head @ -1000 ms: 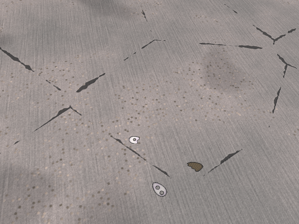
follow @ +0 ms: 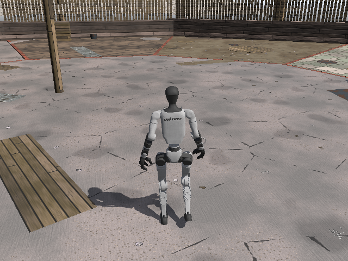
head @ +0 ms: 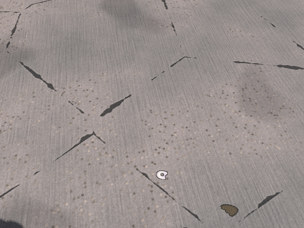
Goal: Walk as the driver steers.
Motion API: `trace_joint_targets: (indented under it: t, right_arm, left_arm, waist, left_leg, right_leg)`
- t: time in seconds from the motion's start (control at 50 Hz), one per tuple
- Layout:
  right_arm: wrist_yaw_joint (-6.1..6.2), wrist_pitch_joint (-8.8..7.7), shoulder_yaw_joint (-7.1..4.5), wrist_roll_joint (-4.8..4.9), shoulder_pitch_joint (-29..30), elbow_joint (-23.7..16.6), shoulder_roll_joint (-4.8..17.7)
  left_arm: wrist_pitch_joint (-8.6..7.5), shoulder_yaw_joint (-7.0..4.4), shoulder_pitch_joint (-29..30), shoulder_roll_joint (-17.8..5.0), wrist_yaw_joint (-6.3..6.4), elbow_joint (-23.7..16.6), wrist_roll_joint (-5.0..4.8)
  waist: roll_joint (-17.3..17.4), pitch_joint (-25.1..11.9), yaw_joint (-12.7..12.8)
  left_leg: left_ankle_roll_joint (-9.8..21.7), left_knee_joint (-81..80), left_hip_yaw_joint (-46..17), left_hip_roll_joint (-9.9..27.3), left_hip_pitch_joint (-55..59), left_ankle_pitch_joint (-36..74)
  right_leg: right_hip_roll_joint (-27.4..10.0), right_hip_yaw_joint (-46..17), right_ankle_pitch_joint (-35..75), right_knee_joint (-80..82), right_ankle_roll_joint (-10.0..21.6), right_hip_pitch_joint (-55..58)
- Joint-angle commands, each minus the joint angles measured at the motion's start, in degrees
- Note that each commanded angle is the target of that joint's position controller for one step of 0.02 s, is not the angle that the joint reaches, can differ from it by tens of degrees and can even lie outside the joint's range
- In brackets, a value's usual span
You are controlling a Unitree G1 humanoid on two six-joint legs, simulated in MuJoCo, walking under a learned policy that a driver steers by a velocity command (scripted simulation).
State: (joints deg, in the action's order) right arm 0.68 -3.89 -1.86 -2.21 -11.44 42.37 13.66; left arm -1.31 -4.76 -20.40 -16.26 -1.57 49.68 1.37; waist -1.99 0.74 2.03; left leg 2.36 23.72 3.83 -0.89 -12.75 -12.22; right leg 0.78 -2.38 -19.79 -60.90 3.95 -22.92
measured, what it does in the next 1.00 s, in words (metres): walks ahead: right foot, then left foot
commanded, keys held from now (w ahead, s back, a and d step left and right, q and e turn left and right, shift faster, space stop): w+e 0.42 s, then w+q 0.58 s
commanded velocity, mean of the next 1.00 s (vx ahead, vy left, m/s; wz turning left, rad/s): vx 0.49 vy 0.00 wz -0.14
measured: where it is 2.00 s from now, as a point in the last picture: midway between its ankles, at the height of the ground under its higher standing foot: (176, 129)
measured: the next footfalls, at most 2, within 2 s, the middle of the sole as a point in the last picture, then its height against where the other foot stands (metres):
right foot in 0.36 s outside the picture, level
left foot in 0.92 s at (172, 192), level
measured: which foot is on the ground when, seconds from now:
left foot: down 0.00-0.36, up 0.38-0.90, down 0.92-1.00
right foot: up 0.00-0.34, down 0.36-0.94, up 0.96-1.00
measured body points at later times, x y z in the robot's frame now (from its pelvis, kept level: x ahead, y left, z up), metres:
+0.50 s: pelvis +0.26 -0.07 -0.01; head +0.29 -0.09 +0.44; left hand +0.46 +0.15 -0.13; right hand +0.25 -0.34 -0.14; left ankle +0.21 +0.09 -0.65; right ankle +0.29 -0.12 -0.74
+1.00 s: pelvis +0.55 -0.10 -0.02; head +0.58 -0.10 +0.43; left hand +0.59 +0.16 -0.16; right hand +0.66 -0.37 -0.14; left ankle +0.62 -0.06 -0.74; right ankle +0.35 -0.16 -0.64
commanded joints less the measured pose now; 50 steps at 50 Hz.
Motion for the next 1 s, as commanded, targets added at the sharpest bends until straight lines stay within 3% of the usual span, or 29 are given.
trace_joint_targets:
  t: [0.02,0.1,0.16,0.24,0.3,0.32,0.34,0.36,0.38,0.4,0.42,0.44,0.46,0.5,0.56,0.58,0.6,0.64,0.72,0.8,0.86,0.88,0.9,0.92,0.94,0.96,0.98,1.0]
  right_arm:
    - [0.02,-1.7,-1.47,0.69,-5.62,-0.41,5.51]
    - [-0.17,-2.34,-1.63,1.04,-8.67,1.83,5.54]
    - [-0.29,-2.26,-1.56,1.0,-8.7,2.95,5.49]
    - [0.17,-1.91,-2.19,1.08,-11.46,5.04,8.07]
    - [0.78,-0.8,-2.58,1.04,-13.01,6.5,10.52]
    - [0.95,-0.14,-2.75,0.93,-13.29,6.76,11.52]
    - [1.06,0.37,-2.75,1.11,-13.07,6.55,12.03]
    - [0.84,0.46,-2.39,0.71,-13.35,5.16,10.92]
    - [-0.47,0.1,-1.12,1.45,-15.0,0.72,4.44]
    - [-0.65,-0.56,-2.15,1.04,-8.24,-1.02,10.17]
    - [-0.86,-1.16,-1.73,1.58,-4.26,-2.13,9.07]
    - [-0.8,-1.58,-1.16,1.78,-6.33,-0.77,7.81]
    - [-0.79,-0.98,-1.07,0.96,-6.44,0.15,7.13]
    - [-1.26,1.48,-0.63,-0.34,-12.02,2.84,5.89]
    - [-2.22,2.67,-0.94,0.38,-8.98,2.65,5.47]
    - [-2.35,3.15,-1.31,0.63,-7.42,3.1,5.87]
    - [-2.54,3.15,-1.02,0.79,-5.56,1.79,4.96]
    - [-2.44,2.85,-1.23,1.01,-0.85,1.08,5.34]
    - [-2.91,2.22,-0.97,1.02,4.08,0.23,4.51]
    - [-3.54,1.99,-0.03,0.55,9.83,-1.94,3.02]
    - [-3.28,2.04,-0.35,0.48,6.65,-1.67,4.03]
    - [-3.05,2.0,-0.74,0.34,2.57,-0.55,4.98]
    - [-2.79,1.7,-1.47,0.18,-4.13,1.37,6.58]
    - [-2.38,1.24,-2.56,-0.5,-12.97,3.88,8.61]
    - [-1.42,1.6,-4.68,-1.02,-19.12,4.66,15.16]
    - [-1.46,1.94,-5.3,0.27,-15.71,3.96,17.44]
    - [-1.58,2.15,-5.13,2.2,-13.56,4.43,15.12]
    - [-1.37,2.31,-4.46,2.14,-10.38,4.03,12.51]
  left_arm:
    - [0.51,-0.33,1.94,-2.23,-1.36,-4.28,0.71]
    - [1.04,0.32,9.95,-1.22,-2.51,-7.49,0.9]
    - [0.69,1.36,16.43,-0.07,-3.4,-10.03,0.7]
    - [0.65,2.09,22.69,-0.35,-4.0,-12.82,0.84]
    - [0.74,1.55,19.67,-2.02,-2.97,-12.59,1.31]
    - [0.5,1.0,14.77,-3.14,-2.54,-11.37,1.35]
    - [0.0,0.07,6.29,-4.72,-1.9,-8.81,1.74]
    - [-0.1,-1.59,-2.45,-9.01,-0.76,-6.45,2.22]
    - [0.45,-2.98,1.01,-15.23,-0.09,-8.4,0.96]
    - [1.36,-3.15,-2.03,-14.75,0.5,-9.52,-0.05]
    - [1.34,-2.59,0.67,-12.57,1.16,-8.07,-0.42]
    - [0.84,-1.39,3.07,-8.21,1.4,-7.11,-0.76]
    - [-0.14,-0.37,4.92,-5.55,1.43,-6.69,-0.57]
    - [-1.62,0.58,6.67,-3.63,1.22,-6.48,-0.54]
    - [-3.23,0.37,3.79,-5.15,0.72,-3.91,-0.52]
    - [-3.2,0.52,3.57,-4.6,0.73,-3.31,-0.47]
    - [-3.47,0.42,1.73,-5.82,0.66,-2.91,-0.58]
    - [-3.77,0.7,-0.23,-4.77,0.72,-1.56,-0.68]
    - [-4.32,1.36,-1.06,-4.18,1.48,-0.33,-0.47]
    - [-4.15,2.06,-4.49,-3.73,2.63,2.26,-0.14]
    - [-3.79,1.95,-3.79,-6.08,3.62,3.14,0.28]
    - [-3.45,1.75,-3.22,-7.03,3.98,3.17,0.49]
    - [-2.99,1.49,-2.51,-8.07,4.09,2.92,0.73]
    - [-2.81,1.4,-0.55,-8.75,4.01,1.97,0.37]
    - [-3.5,2.33,-0.78,-5.72,3.38,-1.0,-0.62]
    - [-4.07,2.4,-1.93,-3.78,2.29,-3.44,-0.8]
    - [-4.45,2.28,3.36,-5.55,1.99,-4.0,0.4]
    - [-5.19,2.56,5.33,-5.26,1.61,-5.32,-0.31]
  waist:
    - [9.09,1.34,-2.34]
    - [7.22,2.32,-2.62]
    - [7.09,3.92,-3.06]
    - [6.45,5.11,-4.15]
    - [7.63,1.19,-2.17]
    - [7.88,-2.01,-0.02]
    - [6.75,-6.82,3.7]
    - [1.99,-12.5,7.07]
    - [-13.64,-18.48,1.68]
    - [-3.85,-20.31,6.24]
    - [-0.41,-11.94,4.47]
    - [2.88,-5.56,0.99]
    - [4.38,-2.16,-1.44]
    - [2.35,-3.33,-4.15]
    - [1.5,-0.22,-3.78]
    - [2.22,0.65,-3.43]
    - [-0.63,1.43,-2.57]
    - [0.33,3.97,-0.91]
    - [-0.01,4.41,0.36]
    - [-0.33,5.62,2.1]
    - [-3.1,2.12,-0.53]
    - [-4.08,-0.29,-2.55]
    - [-4.42,-3.84,-5.5]
    - [-2.91,-8.19,-10.31]
    - [5.88,-14.31,-11.8]
    - [14.88,-17.84,-7.16]
    - [4.32,-12.39,-7.97]
    - [2.57,-5.56,-6.26]
  left_leg:
    - [4.9,-13.68,-12.46,15.26,9.87,8.62]
    - [6.08,-14.48,-5.26,15.66,11.72,19.35]
    - [5.17,-14.99,0.92,13.62,9.31,21.33]
    - [4.17,-13.93,4.98,15.01,11.82,27.6]
    - [3.1,-2.19,8.29,15.67,17.35,52.87]
    - [3.07,6.21,8.9,15.75,17.61,57.74]
    - [2.27,18.2,9.77,15.23,13.17,52.99]
    - [0.76,35.23,10.13,13.61,1.56,33.9]
    - [-3.2,58.07,7.03,1.79,-24.28,-18.16]
    - [-3.02,62.9,-4.27,0.42,-30.59,-15.73]
    - [-2.32,59.8,-6.16,4.34,-32.87,-9.57]
    - [-1.91,52.39,-5.26,6.87,-28.84,-6.43]
    - [-1.83,47.45,-5.62,8.54,-24.07,-6.31]
    - [-2.2,44.26,-4.83,8.77,-16.38,-6.08]
    - [-2.16,39.13,-4.04,8.73,-18.89,-1.13]
    - [-1.74,38.93,-3.79,8.34,-21.93,1.97]
    - [-1.82,35.68,-4.74,8.8,-23.28,4.13]
    - [-1.67,31.61,-6.27,7.49,-26.94,7.7]
    - [-0.82,22.2,-4.79,4.35,-27.3,14.01]
    - [0.96,13.96,0.36,2.73,-26.85,12.39]
    - [4.2,10.94,4.58,-1.96,-18.88,4.38]
    - [5.56,10.63,5.27,-3.78,-14.69,1.19]
    - [7.21,8.68,4.38,-4.96,-7.5,-0.35]
    - [9.75,3.93,0.59,-3.65,5.38,1.55]
    - [15.98,3.23,-18.47,10.24,21.75,-1.57]
    - [24.49,-3.08,-47.62,21.82,32.28,8.55]
    - [22.38,-4.51,-40.46,18.91,28.48,6.35]
    - [20.11,-6.68,-33.81,17.7,19.79,7.71]
  right_leg:
    - [-3.87,-0.98,4.41,-3.55,-0.65,-14.94]
    - [-4.42,0.25,9.99,-0.84,-1.92,-21.14]
    - [-4.17,3.14,16.84,10.32,-1.96,-17.89]
    - [-2.93,7.96,16.76,21.94,0.7,-11.86]
    - [2.16,11.45,9.18,24.9,4.34,-4.13]
    - [4.37,11.66,6.66,26.04,5.88,1.7]
    - [5.87,10.45,7.53,29.89,7.72,13.24]
    - [-1.44,-0.26,0.81,32.24,10.39,27.52]
    - [-19.72,-33.85,-1.3,37.53,18.77,45.1]
    - [-21.07,-40.9,3.17,43.79,20.5,44.21]
    - [-19.28,-30.39,8.23,43.94,18.71,38.1]
    - [-17.2,-23.28,16.48,44.96,15.85,27.89]
    - [-13.51,-17.33,26.43,44.97,12.83,21.03]
    - [-11.71,-12.3,29.37,48.06,11.88,14.82]
    - [-10.18,-6.88,29.43,51.77,10.35,13.32]
    - [-7.88,-4.38,26.71,52.5,7.4,15.13]
    - [-10.15,-4.66,27.72,53.59,7.59,14.86]
    - [-9.82,-2.02,29.42,54.26,6.18,17.5]
    - [-9.46,3.43,33.5,54.47,3.8,22.42]
    - [-11.28,6.49,42.96,52.34,2.94,29.25]
    - [-12.4,9.09,68.35,42.39,1.41,33.09]
    - [-12.84,9.69,75.46,35.88,1.16,33.64]
    - [-13.15,10.08,75.4,26.39,1.18,32.0]
    - [-12.28,11.46,64.8,13.17,0.91,24.28]
    - [-6.89,13.23,37.14,-8.1,-0.63,6.94]
    - [5.11,5.41,-11.05,-23.94,-2.3,-13.53]
    - [-0.15,-2.77,-5.13,-23.51,-1.31,-18.85]
    - [-2.5,-1.96,-0.3,-19.16,-1.47,-18.75]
